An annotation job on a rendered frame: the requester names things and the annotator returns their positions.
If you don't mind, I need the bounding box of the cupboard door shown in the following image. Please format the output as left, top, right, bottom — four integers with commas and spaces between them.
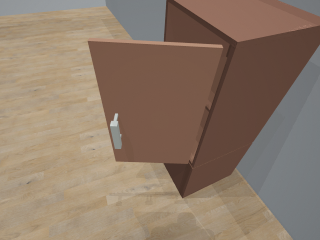
87, 38, 223, 164

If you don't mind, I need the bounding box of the handle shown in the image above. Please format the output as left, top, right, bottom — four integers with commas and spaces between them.
110, 113, 122, 149

